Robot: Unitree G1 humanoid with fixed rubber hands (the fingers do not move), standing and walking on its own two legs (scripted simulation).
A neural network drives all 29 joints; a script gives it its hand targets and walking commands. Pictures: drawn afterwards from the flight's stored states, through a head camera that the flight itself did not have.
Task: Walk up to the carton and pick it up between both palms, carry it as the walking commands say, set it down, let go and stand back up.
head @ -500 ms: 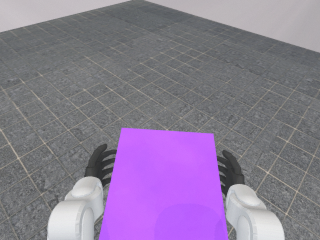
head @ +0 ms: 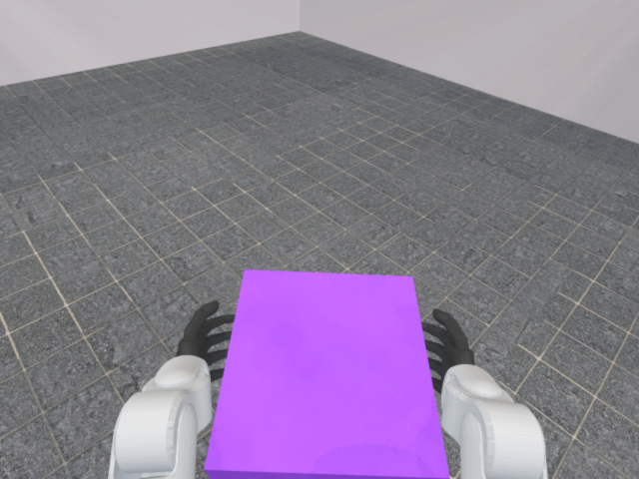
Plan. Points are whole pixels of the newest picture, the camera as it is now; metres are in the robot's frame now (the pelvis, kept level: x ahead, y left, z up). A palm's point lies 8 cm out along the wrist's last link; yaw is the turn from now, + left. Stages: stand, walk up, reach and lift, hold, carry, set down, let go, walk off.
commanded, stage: carry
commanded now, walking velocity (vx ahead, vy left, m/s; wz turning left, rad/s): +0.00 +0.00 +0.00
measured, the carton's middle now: (322, 402) +0.24 +0.01 +0.01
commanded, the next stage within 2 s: hold in 1.88 s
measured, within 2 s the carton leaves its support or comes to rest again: neither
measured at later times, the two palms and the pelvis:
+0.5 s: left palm (222, 353) +0.27 +0.13 +0.07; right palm (467, 370) +0.27 -0.16 +0.07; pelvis +0.00 -0.01 +0.00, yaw +0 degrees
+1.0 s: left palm (215, 338) +0.29 +0.15 +0.06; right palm (449, 352) +0.30 -0.14 +0.06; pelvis +0.02 +0.00 +0.00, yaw +1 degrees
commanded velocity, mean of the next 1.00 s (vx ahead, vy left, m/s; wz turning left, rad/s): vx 0.00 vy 0.00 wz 0.00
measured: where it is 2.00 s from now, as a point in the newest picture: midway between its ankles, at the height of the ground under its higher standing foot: outside the picture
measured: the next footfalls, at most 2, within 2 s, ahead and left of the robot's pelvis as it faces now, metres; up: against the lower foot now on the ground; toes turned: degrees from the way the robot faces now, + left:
none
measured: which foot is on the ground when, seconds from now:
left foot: down 0.00-1.00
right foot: down 0.00-1.00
